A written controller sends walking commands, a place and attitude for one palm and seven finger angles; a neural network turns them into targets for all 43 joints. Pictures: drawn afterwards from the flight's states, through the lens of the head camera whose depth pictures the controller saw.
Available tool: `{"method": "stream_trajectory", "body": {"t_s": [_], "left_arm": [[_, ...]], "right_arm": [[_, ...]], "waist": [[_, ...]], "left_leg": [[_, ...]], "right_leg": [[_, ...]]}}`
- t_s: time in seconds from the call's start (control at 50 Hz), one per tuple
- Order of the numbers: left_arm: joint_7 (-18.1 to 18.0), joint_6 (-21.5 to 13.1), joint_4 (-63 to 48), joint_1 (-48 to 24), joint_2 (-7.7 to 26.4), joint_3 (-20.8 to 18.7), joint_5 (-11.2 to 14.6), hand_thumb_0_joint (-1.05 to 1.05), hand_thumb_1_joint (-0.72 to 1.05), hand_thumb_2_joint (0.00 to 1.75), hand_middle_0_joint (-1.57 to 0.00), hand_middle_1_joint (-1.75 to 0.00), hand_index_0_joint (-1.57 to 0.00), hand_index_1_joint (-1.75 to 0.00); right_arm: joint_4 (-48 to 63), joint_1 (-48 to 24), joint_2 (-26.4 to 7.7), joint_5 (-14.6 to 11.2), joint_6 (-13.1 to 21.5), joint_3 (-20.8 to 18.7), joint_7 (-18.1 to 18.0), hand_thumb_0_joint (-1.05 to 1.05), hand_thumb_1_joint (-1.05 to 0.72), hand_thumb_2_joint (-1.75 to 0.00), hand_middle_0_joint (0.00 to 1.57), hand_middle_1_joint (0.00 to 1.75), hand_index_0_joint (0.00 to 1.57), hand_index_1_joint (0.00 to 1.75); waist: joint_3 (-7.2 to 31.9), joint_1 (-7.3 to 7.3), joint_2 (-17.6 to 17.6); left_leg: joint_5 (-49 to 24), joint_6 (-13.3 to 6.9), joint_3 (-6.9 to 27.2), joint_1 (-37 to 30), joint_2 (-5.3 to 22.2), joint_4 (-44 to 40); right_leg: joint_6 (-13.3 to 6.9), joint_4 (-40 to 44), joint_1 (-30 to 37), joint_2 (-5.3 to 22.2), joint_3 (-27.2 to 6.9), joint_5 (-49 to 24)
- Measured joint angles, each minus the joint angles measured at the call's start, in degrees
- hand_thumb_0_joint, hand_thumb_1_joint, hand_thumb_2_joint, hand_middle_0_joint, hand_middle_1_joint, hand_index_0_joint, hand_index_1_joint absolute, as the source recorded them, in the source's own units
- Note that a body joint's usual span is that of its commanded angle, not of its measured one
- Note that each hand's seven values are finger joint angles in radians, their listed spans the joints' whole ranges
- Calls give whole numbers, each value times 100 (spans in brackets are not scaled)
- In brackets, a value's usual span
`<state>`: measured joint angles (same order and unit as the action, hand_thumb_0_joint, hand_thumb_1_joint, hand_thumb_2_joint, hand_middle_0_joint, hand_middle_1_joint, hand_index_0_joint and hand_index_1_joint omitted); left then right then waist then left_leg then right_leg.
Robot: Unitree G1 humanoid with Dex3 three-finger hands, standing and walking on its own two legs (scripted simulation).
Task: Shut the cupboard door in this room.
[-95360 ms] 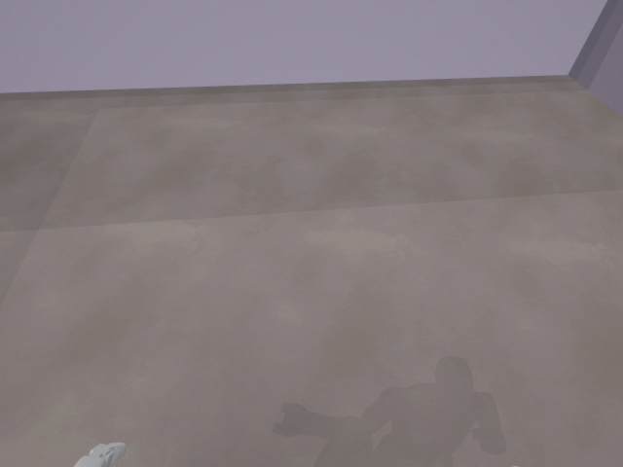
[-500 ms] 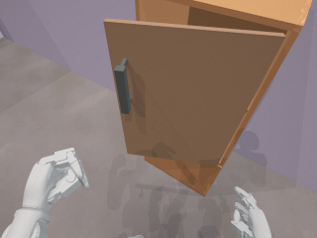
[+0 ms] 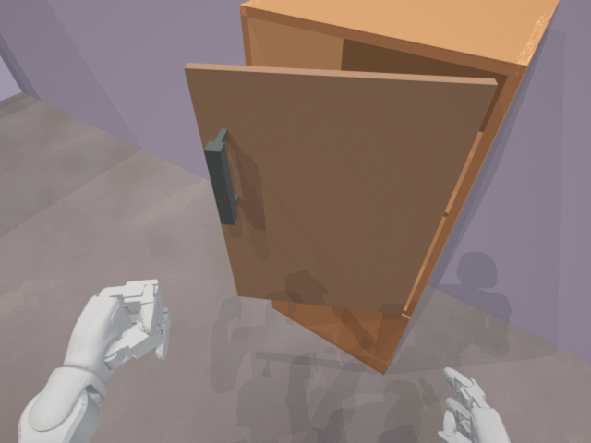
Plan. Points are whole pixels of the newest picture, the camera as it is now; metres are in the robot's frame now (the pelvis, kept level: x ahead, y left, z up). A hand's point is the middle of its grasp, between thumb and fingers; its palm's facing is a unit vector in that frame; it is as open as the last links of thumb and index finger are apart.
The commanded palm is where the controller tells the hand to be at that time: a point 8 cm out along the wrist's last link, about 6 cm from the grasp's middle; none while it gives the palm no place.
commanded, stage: raise the hand and make a fist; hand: left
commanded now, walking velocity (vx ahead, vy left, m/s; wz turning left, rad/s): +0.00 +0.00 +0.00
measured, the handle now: (226, 178) +0.49 +0.16 +0.10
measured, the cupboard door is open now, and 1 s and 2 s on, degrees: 26 26 26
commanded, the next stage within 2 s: bring the fist close to the handle in 0.20 s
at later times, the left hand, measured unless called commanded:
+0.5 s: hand (170, 303) +0.25 +0.17 +0.11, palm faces +0.02 -1.00 -0.06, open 3.1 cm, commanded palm +0.24 +0.21 +0.10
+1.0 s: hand (213, 257) +0.33 +0.14 +0.10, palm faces -0.09 -1.00 -0.02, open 3.1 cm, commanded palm +0.32 +0.19 +0.10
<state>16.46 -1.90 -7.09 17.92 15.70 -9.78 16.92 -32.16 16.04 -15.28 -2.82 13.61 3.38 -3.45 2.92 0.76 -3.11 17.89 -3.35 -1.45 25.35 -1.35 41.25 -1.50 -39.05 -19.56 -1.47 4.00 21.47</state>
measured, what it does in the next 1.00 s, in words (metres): stands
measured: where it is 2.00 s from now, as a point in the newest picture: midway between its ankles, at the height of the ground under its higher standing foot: outside the picture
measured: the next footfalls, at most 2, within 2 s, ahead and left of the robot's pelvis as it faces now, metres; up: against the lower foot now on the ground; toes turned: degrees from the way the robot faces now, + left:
none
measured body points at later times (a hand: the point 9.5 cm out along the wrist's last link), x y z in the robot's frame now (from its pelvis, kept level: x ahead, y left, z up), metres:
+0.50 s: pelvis +0.00 -0.03 +0.00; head +0.01 -0.04 +0.45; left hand +0.24 +0.23 +0.11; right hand +0.18 -0.26 -0.08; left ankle +0.04 +0.08 -0.72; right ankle -0.01 -0.10 -0.72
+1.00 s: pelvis +0.02 -0.01 +0.00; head +0.03 -0.02 +0.45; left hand +0.33 +0.19 +0.10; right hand +0.17 -0.25 -0.09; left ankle +0.04 +0.08 -0.72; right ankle -0.01 -0.10 -0.72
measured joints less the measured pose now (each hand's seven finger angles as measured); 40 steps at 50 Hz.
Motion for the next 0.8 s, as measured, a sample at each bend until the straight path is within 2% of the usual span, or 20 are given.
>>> {"method": "stream_trajectory", "body": {"t_s": [0.04,0.14,0.18,0.34,0.4,0.46,0.52,0.64,0.7,0.8], "left_arm": [[-52,-64,-56,107,-8,38,-23,1,90,90,-130,-150,-130,-150],[-268,-605,-249,109,10,-106,-12,1,90,90,-130,-150,-130,-150],[-260,-718,-214,29,-6,-165,10,1,90,90,-130,-150,-130,-150],[31,-324,80,110,-39,52,25,1,90,90,-130,-150,-130,-150],[-55,-446,121,19,1,11,26,1,90,90,-131,-150,-130,-150],[-165,-688,298,-337,10,-152,47,1,90,90,-131,-150,-131,-150],[-150,-759,518,-712,-6,-225,62,1,90,90,-131,-150,-131,-150],[37,-372,1038,-1204,-32,43,-13,1,90,90,-130,-151,-131,-150],[-73,-289,1142,-1316,-61,72,-63,1,90,90,-130,-150,-130,-150],[-384,-497,1217,-1574,-118,-45,-132,1,90,90,-130,-150,-130,-150]], "right_arm": [[5,7,10,29,23,-27,-6,2,-90,-90,20,30,20,30],[-65,-5,18,64,91,-60,28,2,-90,-90,20,30,20,30],[-93,-30,-4,56,93,-67,53,2,-90,-90,20,30,20,30],[-26,-93,-33,16,14,-82,5,2,-90,-90,20,30,20,30],[-63,-98,-1,43,15,-79,-28,2,-90,-90,20,30,20,30],[-148,-119,11,38,12,-72,-23,2,-90,-90,20,30,20,30],[-210,-138,-20,12,1,-70,-8,2,-90,-90,20,30,20,30],[-207,-135,-69,-33,-95,-95,-35,2,-90,-90,20,30,20,30],[-191,-124,-47,-8,-149,-105,-30,2,-90,-90,20,30,20,30],[-205,-71,-1,17,-203,-119,32,2,-90,-90,20,30,20,30]], "waist": [[-15,-4,49],[-30,25,118],[-18,32,80],[25,17,-61],[11,27,-8],[-20,42,38],[-24,40,14],[11,-29,-32],[16,-79,24],[30,-97,119]], "left_leg": [[-5,24,-11,-17,11,-21],[32,99,39,-28,50,38],[48,119,71,-11,62,75],[63,159,51,7,92,67],[77,181,54,13,95,80],[95,203,92,49,99,127],[111,208,112,88,103,160],[98,173,32,103,88,81],[91,156,-43,65,80,8],[103,138,-95,16,66,-44]], "right_leg": [[-25,-16,-6,-10,-13,10],[-99,-77,13,-53,34,64],[-117,-95,12,-67,64,81],[-143,-128,-39,-94,39,109],[-165,-167,-56,-98,42,140],[-190,-207,-77,-104,80,168],[-191,-217,-101,-110,98,176],[-147,-182,-159,-89,17,158],[-135,-168,-170,-76,-60,155],[-124,-147,-148,-61,-113,165]]}}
